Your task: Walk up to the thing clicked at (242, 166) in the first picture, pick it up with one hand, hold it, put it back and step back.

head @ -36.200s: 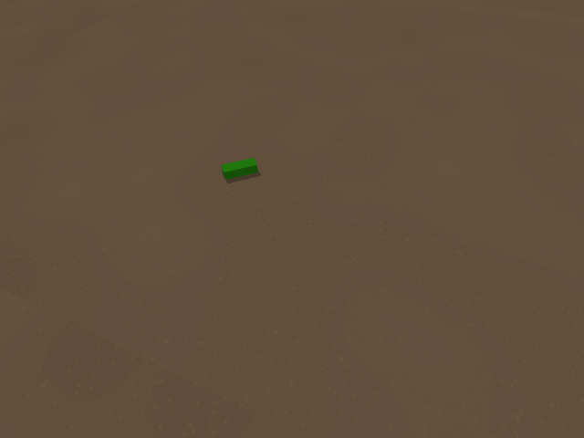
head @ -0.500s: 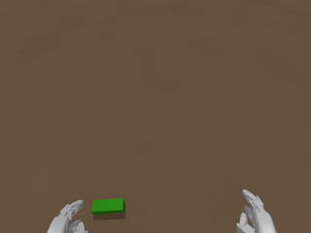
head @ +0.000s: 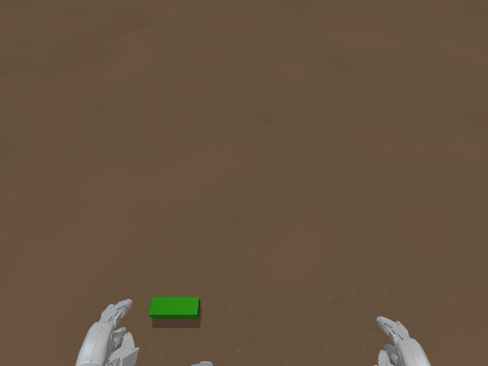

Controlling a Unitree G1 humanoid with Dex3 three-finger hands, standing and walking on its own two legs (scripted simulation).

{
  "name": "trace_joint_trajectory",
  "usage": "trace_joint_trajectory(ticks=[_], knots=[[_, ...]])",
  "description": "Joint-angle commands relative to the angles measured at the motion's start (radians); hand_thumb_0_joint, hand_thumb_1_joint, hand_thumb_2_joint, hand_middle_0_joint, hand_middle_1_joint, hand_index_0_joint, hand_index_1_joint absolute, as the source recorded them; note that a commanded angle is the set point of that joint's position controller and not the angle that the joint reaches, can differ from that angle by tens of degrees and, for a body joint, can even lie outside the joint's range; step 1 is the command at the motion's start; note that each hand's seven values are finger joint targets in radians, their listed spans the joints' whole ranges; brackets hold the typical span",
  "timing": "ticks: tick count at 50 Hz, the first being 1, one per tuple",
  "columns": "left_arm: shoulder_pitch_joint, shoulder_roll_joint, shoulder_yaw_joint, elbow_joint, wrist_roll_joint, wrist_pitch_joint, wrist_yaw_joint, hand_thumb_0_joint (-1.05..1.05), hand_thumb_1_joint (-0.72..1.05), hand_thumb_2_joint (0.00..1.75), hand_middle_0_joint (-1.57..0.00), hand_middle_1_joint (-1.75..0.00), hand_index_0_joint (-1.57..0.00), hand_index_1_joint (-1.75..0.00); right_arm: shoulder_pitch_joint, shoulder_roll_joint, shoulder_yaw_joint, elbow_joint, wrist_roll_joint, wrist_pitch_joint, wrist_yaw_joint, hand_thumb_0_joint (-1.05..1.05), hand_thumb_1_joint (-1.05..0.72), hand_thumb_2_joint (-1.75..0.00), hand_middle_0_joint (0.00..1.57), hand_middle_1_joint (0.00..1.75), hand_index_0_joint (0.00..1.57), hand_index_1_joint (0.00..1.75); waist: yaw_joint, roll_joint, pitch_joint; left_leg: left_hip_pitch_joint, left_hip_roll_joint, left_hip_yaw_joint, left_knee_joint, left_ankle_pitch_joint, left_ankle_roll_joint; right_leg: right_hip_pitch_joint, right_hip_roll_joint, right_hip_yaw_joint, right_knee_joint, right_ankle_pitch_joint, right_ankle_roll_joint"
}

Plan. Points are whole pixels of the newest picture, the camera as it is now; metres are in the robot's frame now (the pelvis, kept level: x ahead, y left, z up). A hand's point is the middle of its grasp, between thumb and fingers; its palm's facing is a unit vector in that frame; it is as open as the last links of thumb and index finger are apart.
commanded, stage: stand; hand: left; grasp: from above
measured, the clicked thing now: (175, 307) +0.43 +0.28 -0.70
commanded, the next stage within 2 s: none
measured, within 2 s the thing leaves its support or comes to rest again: neither
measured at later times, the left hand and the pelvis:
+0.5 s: hand out of the picture +0.05 +0.25 -0.12, palm faces +0.04 -0.95 -0.31, open 7.4 cm; pelvis +0.00 +0.01 +0.04, yaw +0 degrees
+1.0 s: hand out of the picture +0.04 +0.24 -0.11, palm faces +0.02 -0.94 -0.34, open 7.3 cm; pelvis -0.01 +0.00 +0.06, yaw +0 degrees
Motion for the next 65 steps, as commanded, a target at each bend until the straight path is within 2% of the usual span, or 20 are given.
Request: trace_joint_trajectory(ticks=[1, 3, 5, 7, 10, 12, 18, 20, 25, 29, 34, 35, 39, 44, 46, 51, 54, 59, 62, 65], knots=[[-0.057, 0.178, 0.086, 0.115, 0.023, -0.142, 0.008, 0.00, 0.90, 0.90, -0.20, -0.30, -0.20, -0.30, -0.037, -0.186, -0.090, -0.031, 0.028, 0.015, 0.052, 0.00, -0.90, -0.90, 0.20, 0.30, 0.20, 0.30, 0.019, 0.003, -0.075, 0.185, 0.019, -0.043, -0.244, 0.283, 0.068, 0.136, -0.044, 0.086, -0.195, 0.240, -0.074], [-0.073, 0.171, 0.090, 0.195, 0.013, -0.149, 0.009, 0.00, 0.90, 0.90, -0.20, -0.30, -0.20, -0.30, -0.059, -0.189, -0.098, -0.010, 0.038, 0.023, 0.060, 0.00, -0.90, -0.90, 0.20, 0.30, 0.20, 0.30, 0.025, 0.005, -0.089, 0.203, 0.027, -0.063, -0.261, 0.288, 0.064, 0.150, -0.041, 0.074, -0.221, 0.230, -0.062], [-0.100, 0.181, 0.088, 0.271, 0.012, -0.163, 0.012, 0.00, 0.90, 0.90, -0.20, -0.30, -0.20, -0.30, -0.069, -0.182, -0.104, 0.023, 0.037, 0.038, 0.066, 0.00, -0.90, -0.90, 0.20, 0.30, 0.20, 0.30, 0.017, -0.022, -0.074, 0.200, 0.017, -0.049, -0.272, 0.200, 0.064, 0.175, -0.063, 0.094, -0.286, 0.182, -0.062], [-0.119, 0.189, 0.090, 0.327, 0.013, -0.179, 0.011, 0.00, 0.90, 0.90, -0.20, -0.30, -0.20, -0.30, -0.052, -0.187, -0.106, 0.054, 0.034, 0.046, 0.066, 0.00, -0.90, -0.90, 0.20, 0.30, 0.20, 0.30, 0.001, -0.012, -0.076, 0.260, 0.023, -0.046, -0.289, 0.235, 0.064, 0.170, -0.064, 0.096, -0.299, 0.213, -0.058], [-0.108, 0.178, 0.086, 0.413, 0.008, -0.193, 0.012, 0.00, 0.90, 0.90, -0.20, -0.30, -0.20, -0.30, -0.052, -0.193, -0.109, 0.096, 0.035, 0.051, 0.064, 0.00, -0.90, -0.90, 0.20, 0.30, 0.20, 0.30, 0.009, 0.038, -0.067, 0.295, 0.049, -0.080, -0.337, 0.322, 0.068, 0.221, -0.052, 0.063, -0.308, 0.296, -0.044], [-0.120, 0.179, 0.085, 0.461, 0.004, -0.196, 0.013, 0.00, 0.90, 0.90, -0.20, -0.30, -0.20, -0.30, -0.062, -0.199, -0.108, 0.116, 0.037, 0.059, 0.059, 0.00, -0.90, -0.90, 0.20, 0.30, 0.20, 0.30, 0.007, 0.039, -0.032, 0.288, 0.059, -0.094, -0.391, 0.294, 0.069, 0.240, -0.046, 0.057, -0.334, 0.285, -0.040], [-0.108, 0.198, 0.077, 0.596, -0.001, -0.202, 0.015, 0.00, 0.90, 0.90, -0.20, -0.30, -0.20, -0.30, -0.049, -0.208, -0.103, 0.204, 0.049, 0.077, 0.049, 0.00, -0.90, -0.90, 0.20, 0.30, 0.20, 0.30, 0.001, -0.002, 0.014, 0.352, 0.057, -0.082, -0.452, 0.339, 0.051, 0.302, -0.070, 0.074, -0.445, 0.355, -0.045], [-0.120, 0.193, 0.074, 0.629, -0.005, -0.197, 0.016, 0.00, 0.90, 0.90, -0.20, -0.30, -0.20, -0.30, -0.049, -0.219, -0.103, 0.225, 0.050, 0.080, 0.047, 0.00, -0.90, -0.90, 0.20, 0.30, 0.20, 0.30, -0.004, 0.033, 0.042, 0.351, 0.073, -0.104, -0.525, 0.241, 0.050, 0.309, -0.057, 0.063, -0.470, 0.275, -0.038], [-0.125, 0.197, 0.067, 0.696, -0.004, -0.199, 0.012, 0.00, 0.90, 0.90, -0.20, -0.30, -0.20, -0.30, -0.062, -0.223, -0.098, 0.270, 0.057, 0.082, 0.048, 0.00, -0.90, -0.90, 0.20, 0.30, 0.20, 0.30, -0.001, 0.039, 0.064, 0.366, 0.079, -0.110, -0.594, 0.227, 0.039, 0.363, -0.061, 0.060, -0.523, 0.278, -0.033], [-0.116, 0.196, 0.063, 0.739, -0.001, -0.195, 0.008, 0.00, 0.90, 0.90, -0.20, -0.30, -0.20, -0.30, -0.085, -0.233, -0.100, 0.289, 0.057, 0.088, 0.050, 0.00, -0.90, -0.90, 0.20, 0.30, 0.20, 0.30, 0.005, 0.054, 0.109, 0.333, 0.084, -0.127, -0.661, 0.093, 0.033, 0.366, -0.052, 0.047, -0.545, 0.226, -0.026], [-0.128, 0.202, 0.060, 0.768, 0.000, -0.201, 0.005, 0.00, 0.90, 0.90, -0.20, -0.30, -0.20, -0.30, -0.085, -0.230, -0.100, 0.310, 0.059, 0.090, 0.055, 0.00, -0.90, -0.90, 0.20, 0.30, 0.20, 0.30, -0.003, 0.048, 0.094, 0.355, 0.083, -0.115, -0.665, 0.111, 0.030, 0.379, -0.063, 0.055, -0.574, 0.227, -0.025], [-0.122, 0.206, 0.059, 0.774, -0.001, -0.201, 0.003, 0.00, 0.90, 0.90, -0.20, -0.30, -0.20, -0.30, -0.083, -0.233, -0.099, 0.318, 0.061, 0.091, 0.057, 0.00, -0.90, -0.90, 0.20, 0.30, 0.20, 0.30, 0.000, 0.037, 0.108, 0.341, 0.080, -0.120, -0.673, 0.077, 0.028, 0.369, -0.058, 0.055, -0.584, 0.206, -0.022], [-0.144, 0.221, 0.058, 0.780, 0.000, -0.210, 0.005, 0.00, 0.90, 0.90, -0.20, -0.30, -0.20, -0.30, -0.080, -0.227, -0.096, 0.328, 0.063, 0.092, 0.060, 0.00, -0.90, -0.90, 0.20, 0.30, 0.20, 0.30, -0.011, -0.014, 0.074, 0.426, 0.074, -0.091, -0.630, 0.210, 0.028, 0.346, -0.080, 0.077, -0.622, 0.218, -0.028], [-0.158, 0.228, 0.057, 0.791, -0.007, -0.213, 0.007, 0.00, 0.90, 0.90, -0.20, -0.30, -0.20, -0.30, -0.077, -0.229, -0.089, 0.342, 0.064, 0.094, 0.063, 0.00, -0.90, -0.90, 0.20, 0.30, 0.20, 0.30, -0.017, -0.007, 0.077, 0.431, 0.075, -0.081, -0.628, 0.247, 0.029, 0.366, -0.085, 0.083, -0.635, 0.255, -0.023], [-0.161, 0.231, 0.057, 0.797, -0.007, -0.211, 0.007, 0.00, 0.90, 0.90, -0.20, -0.30, -0.20, -0.30, -0.086, -0.231, -0.087, 0.344, 0.062, 0.097, 0.063, 0.00, -0.90, -0.90, 0.20, 0.30, 0.20, 0.30, -0.015, -0.008, 0.093, 0.416, 0.075, -0.079, -0.630, 0.218, 0.029, 0.356, -0.081, 0.081, -0.642, 0.215, -0.024], [-0.156, 0.235, 0.057, 0.807, -0.012, -0.211, 0.002, 0.00, 0.90, 0.90, -0.20, -0.30, -0.20, -0.30, -0.083, -0.241, -0.081, 0.355, 0.066, 0.092, 0.062, 0.00, -0.90, -0.90, 0.20, 0.30, 0.20, 0.30, -0.011, 0.012, 0.074, 0.433, 0.085, -0.080, -0.643, 0.261, 0.025, 0.385, -0.085, 0.082, -0.634, 0.285, -0.027], [-0.173, 0.236, 0.057, 0.811, -0.010, -0.209, 0.002, 0.00, 0.90, 0.90, -0.20, -0.30, -0.20, -0.30, -0.093, -0.238, -0.077, 0.359, 0.066, 0.094, 0.062, 0.00, -0.90, -0.90, 0.20, 0.30, 0.20, 0.30, -0.010, -0.001, 0.100, 0.408, 0.084, -0.079, -0.647, 0.246, 0.025, 0.383, -0.080, 0.077, -0.640, 0.245, -0.025], [-0.185, 0.239, 0.058, 0.807, -0.014, -0.215, -0.001, 0.00, 0.90, 0.90, -0.20, -0.30, -0.20, -0.30, -0.094, -0.248, -0.075, 0.365, 0.067, 0.088, 0.061, 0.00, -0.90, -0.90, 0.20, 0.30, 0.20, 0.30, -0.011, 0.014, 0.039, 0.457, 0.096, -0.069, -0.631, 0.360, 0.025, 0.418, -0.090, 0.082, -0.634, 0.362, -0.027], [-0.199, 0.245, 0.059, 0.812, -0.016, -0.210, -0.004, 0.00, 0.90, 0.90, -0.20, -0.30, -0.20, -0.30, -0.094, -0.249, -0.071, 0.375, 0.067, 0.089, 0.059, 0.00, -0.90, -0.90, 0.20, 0.30, 0.20, 0.30, -0.012, 0.025, 0.060, 0.441, 0.095, -0.067, -0.654, 0.303, 0.021, 0.414, -0.086, 0.084, -0.640, 0.328, -0.031], [-0.202, 0.242, 0.058, 0.813, -0.016, -0.211, -0.004, 0.00, 0.90, 0.90, -0.20, -0.30, -0.20, -0.30, -0.100, -0.255, -0.071, 0.373, 0.068, 0.087, 0.059, 0.00, -0.90, -0.90, 0.20, 0.30, 0.20, 0.30, -0.011, 0.012, 0.042, 0.462, 0.098, -0.061, -0.650, 0.353, 0.020, 0.421, -0.088, 0.084, -0.638, 0.365, -0.029]])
